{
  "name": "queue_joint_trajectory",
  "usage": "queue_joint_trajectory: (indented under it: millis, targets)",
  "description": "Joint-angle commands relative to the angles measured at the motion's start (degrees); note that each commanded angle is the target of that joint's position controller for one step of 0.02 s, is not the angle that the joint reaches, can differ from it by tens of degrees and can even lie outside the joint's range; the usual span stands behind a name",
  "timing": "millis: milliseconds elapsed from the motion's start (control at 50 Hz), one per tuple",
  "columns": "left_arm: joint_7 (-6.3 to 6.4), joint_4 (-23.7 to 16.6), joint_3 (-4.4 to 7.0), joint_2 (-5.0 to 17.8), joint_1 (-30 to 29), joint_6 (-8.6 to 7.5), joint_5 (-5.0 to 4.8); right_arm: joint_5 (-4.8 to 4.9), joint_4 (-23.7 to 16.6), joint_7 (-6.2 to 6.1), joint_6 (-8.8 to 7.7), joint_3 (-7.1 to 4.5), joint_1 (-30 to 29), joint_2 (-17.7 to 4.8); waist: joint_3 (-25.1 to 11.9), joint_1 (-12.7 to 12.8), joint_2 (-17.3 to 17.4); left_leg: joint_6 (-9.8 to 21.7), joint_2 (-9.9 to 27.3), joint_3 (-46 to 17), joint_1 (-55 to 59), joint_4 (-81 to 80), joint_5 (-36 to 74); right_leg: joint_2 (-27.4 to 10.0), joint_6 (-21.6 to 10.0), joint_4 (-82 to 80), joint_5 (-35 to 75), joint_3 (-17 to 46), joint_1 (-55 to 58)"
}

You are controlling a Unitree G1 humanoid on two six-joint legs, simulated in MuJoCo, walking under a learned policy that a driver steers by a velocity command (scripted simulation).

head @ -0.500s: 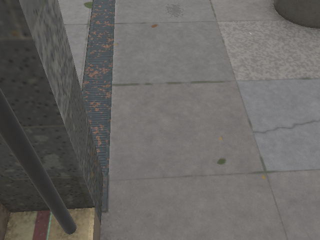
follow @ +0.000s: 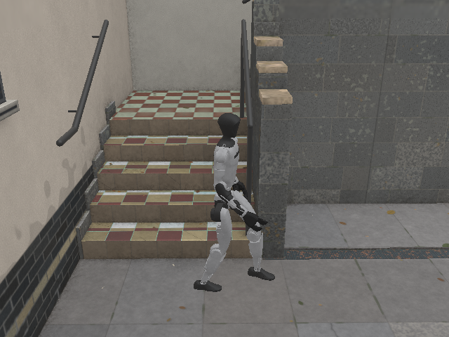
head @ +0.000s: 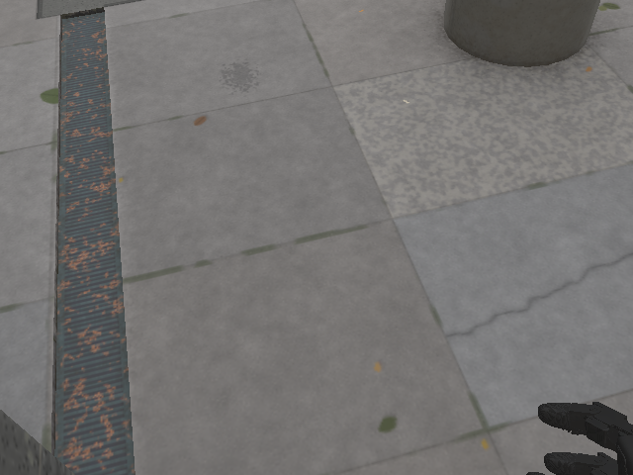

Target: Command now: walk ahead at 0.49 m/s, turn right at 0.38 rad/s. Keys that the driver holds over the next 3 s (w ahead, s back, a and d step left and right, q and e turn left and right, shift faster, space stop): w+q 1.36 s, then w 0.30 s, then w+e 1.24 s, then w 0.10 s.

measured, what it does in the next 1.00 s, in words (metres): walks ahead, turning left: left foot, then right foot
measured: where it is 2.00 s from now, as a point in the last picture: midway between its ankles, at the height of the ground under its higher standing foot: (247, 258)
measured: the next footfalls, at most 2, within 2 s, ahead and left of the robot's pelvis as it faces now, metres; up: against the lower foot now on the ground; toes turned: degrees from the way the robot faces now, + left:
left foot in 0.06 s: +0.25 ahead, +0.11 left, +0.00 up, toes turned -2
right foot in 0.56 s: +0.49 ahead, -0.14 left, +0.00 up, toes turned +14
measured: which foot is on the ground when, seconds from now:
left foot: up 0.00-0.04, down 0.06-0.56, up 0.58-1.00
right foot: down 0.00-0.08, up 0.10-0.54, down 0.56-1.00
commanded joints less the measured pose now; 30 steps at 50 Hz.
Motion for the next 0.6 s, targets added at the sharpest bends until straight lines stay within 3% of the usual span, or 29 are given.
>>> queue_joint_trajectory:
  millis: [20, 40, 60, 80, 100, 120, 140, 160, 180, 200, 220, 260, 300, 360, 440, 500, 540, 560, 580, 600]
  targets:
    - [0.71, -1.59, 2.34, 8.45, 1.57, 0.33, 0.39, -0.13, -4.29, 0.85, -1.5, -2.14, -3.32, -6.43, 0.02, -1.97, -9.36, 3.01, -1.56, 1.67, 4.24, -1.6, -5.42, -16.27, -5.58, 2.0, 38.25, 8.9, 2.21]
    - [0.63, -2.03, 2.34, 8.38, 0.46, 0.42, 1.11, -0.26, -1.86, 0.6, -1.73, -3.3, 3.25, -9.18, -3.64, -4.07, -11.97, 4.5, -3.22, 3.15, 11.65, -1.42, -7.44, -15.0, -4.27, 7.07, 50.02, 7.44, 3.74]
    - [0.03, -1.98, 1.78, 7.48, -1.58, 0.3, 1.23, 0.34, -0.4, 0.2, -1.11, -4.17, 11.54, -10.72, -9.72, -9.26, -13.1, 7.3, -1.63, 2.61, 25.51, -1.74, -3.09, -12.28, -2.09, 16.88, 55.06, 4.01, 0.84]
    - [-0.07, -2.82, 0.61, 4.83, -1.24, 0.1, 2.44, -0.3, 1.09, -0.27, -0.72, -4.38, 20.58, -13.02, -17.73, -11.83, -5.83, 10.43, 6.29, -8.09, 41.97, 1.26, -1.45, -8.64, -0.48, 32.44, 37.67, 2.37, -9.62]
    - [-0.39, -0.94, -0.31, 0.73, 11.06, -0.43, 0.21, 0.02, 4.83, 0.31, -0.32, -5.57, 26.61, -15.4, -24.67, -7.43, 16.03, 21.52, 19.43, -37.49, 60.06, -5.53, -15.88, 0.76, 4.16, 54.82, -4.38, -0.87, -30.29]
    - [-0.45, -0.05, -0.41, 4.37, 9.4, -1.16, -0.15, 2.18, 4.76, 0.57, -0.13, -4.08, 25.09, -10.14, -20.38, -8.38, 12.62, 19.85, 18.39, -45.66, 58.69, -11.81, -29.29, -2.39, 3.79, 59.42, -9.53, 1.65, -38.09]
    - [-0.58, -1.88, 0.33, 7.37, 0.83, -1.77, -0.56, 2.37, 3.96, 0.06, 0.33, -3.43, 20.42, -7.75, -9.86, -8.92, 6.07, 17.19, 17.15, -37.99, 49.04, -13.64, -31.16, -5.48, 3.33, 59.37, -3.94, 0.94, -40.95]
    - [-0.3, -3.12, 0.14, 7.37, -4.56, -2.5, 0.51, 1.74, 2.77, -0.21, 0.81, -3.27, 16.27, -7.93, -5.14, -7.81, -1.16, 15.46, 14.65, -32.52, 40.24, -15.35, -25.8, -7.44, 3.25, 55.78, 0.59, -0.83, -39.0]
    - [-0.03, -4.0, 0.46, 7.25, -7.79, -3.08, 1.87, 1.17, 2.62, -0.3, 0.86, -3.31, 14.35, -8.06, -1.86, -6.59, -4.15, 15.11, 12.96, -28.65, 34.47, -16.24, -18.7, -9.02, 3.48, 51.77, 3.09, -1.91, -38.29]
    - [0.21, -4.29, 0.66, 6.83, -7.73, -3.29, 2.46, 0.66, 2.72, -0.52, 0.63, -3.1, 13.91, -7.8, -1.89, -5.08, -3.22, 14.73, 11.0, -25.33, 31.79, -17.0, -13.21, -10.46, 3.57, 48.7, 4.69, -2.1, -35.78]
    - [0.26, -3.65, 0.54, 5.34, -4.64, -2.65, 2.51, 1.05, 3.24, -0.98, 0.49, -2.99, 14.04, -6.83, -2.38, -3.56, -0.34, 13.72, 8.86, -21.14, 30.48, -16.02, -5.99, -11.16, 4.0, 45.73, 6.18, -2.78, -34.11]
    - [0.34, -3.87, 0.02, 3.15, -4.27, -2.06, 3.02, 1.79, 4.4, -1.49, 0.24, -3.0, 16.76, -6.46, -3.14, -3.57, 0.95, 14.67, 7.82, -17.31, 29.11, -16.47, 1.4, -11.46, 5.44, 41.02, 6.05, -4.62, -33.76]
    - [0.51, -5.99, -0.47, 1.96, -8.67, -1.85, 2.86, 1.98, 5.11, -2.28, 0.73, -3.84, 18.35, -8.8, -2.03, -4.22, 0.97, 15.51, 8.17, -15.82, 26.34, -17.81, 1.43, -11.61, 7.03, 34.29, 7.66, -5.96, -34.75]
    - [0.37, -7.66, -1.19, 0.87, -15.9, -2.34, 2.29, 2.15, 5.34, -3.12, 1.86, -4.5, 19.93, -10.02, -0.85, -6.48, 0.99, 13.17, 5.96, -12.27, 21.88, -18.32, -3.52, -10.13, 8.1, 20.77, 17.81, -6.94, -30.47]
    - [-0.53, -9.08, -0.36, 3.03, -21.54, -3.78, 0.79, 2.67, 5.01, -3.02, 3.19, -4.21, 22.46, -10.35, 0.03, -8.28, 2.93, 11.65, 6.87, -14.9, 20.92, -16.46, -13.28, -7.48, 8.67, 12.35, 23.12, -5.92, -24.17]
    - [-1.01, -9.37, 0.74, 5.22, -20.39, -4.37, -0.15, 2.8, 4.18, -3.61, 3.7, -4.32, 21.9, -10.05, -0.08, -5.74, 4.37, 8.99, 7.92, -19.35, 22.58, -11.48, -17.37, -7.83, 7.46, 7.81, 18.11, -4.66, -18.87]
    - [-0.61, -7.28, 1.89, 6.91, -12.16, -4.45, 0.03, 2.42, 3.25, -3.59, 3.86, -3.47, 20.96, -7.26, -2.78, -1.17, 3.66, 6.16, 4.21, -18.41, 19.73, -3.07, -18.25, -9.41, 5.31, 4.58, 13.98, -5.08, -7.83]
    - [-0.24, -6.16, 2.7, 9.97, -3.6, -4.53, 1.03, 1.29, 2.2, -3.34, 3.7, -2.1, 21.67, -3.14, -10.28, 1.92, -3.72, 4.09, -0.22, -13.15, 13.82, 13.28, -24.1, -18.65, 2.04, 3.91, 10.34, 3.54, 5.18]
    - [-0.57, -5.29, 3.64, 15.24, -0.79, -3.77, 2.94, 2.41, -0.02, -3.54, 3.0, -0.89, 28.18, 1.06, -14.91, -1.85, -23.69, 2.01, -6.6, -6.18, -3.77, 30.04, -41.35, -31.11, -6.3, -2.91, -1.05, 28.75, 17.22]
    - [-1.24, -4.85, 3.05, 11.89, -1.11, -3.82, 2.46, 2.92, 0.66, -3.63, 3.0, -1.88, 29.34, -4.62, -12.03, -2.48, -20.23, 1.38, -1.64, -7.86, -9.07, 40.96, -38.31, -31.52, -7.57, -4.68, -9.66, 35.89, 13.48]
Over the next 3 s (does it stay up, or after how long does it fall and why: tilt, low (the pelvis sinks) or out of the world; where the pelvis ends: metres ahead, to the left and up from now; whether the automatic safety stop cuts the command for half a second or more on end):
stays up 1.46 0.51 0.01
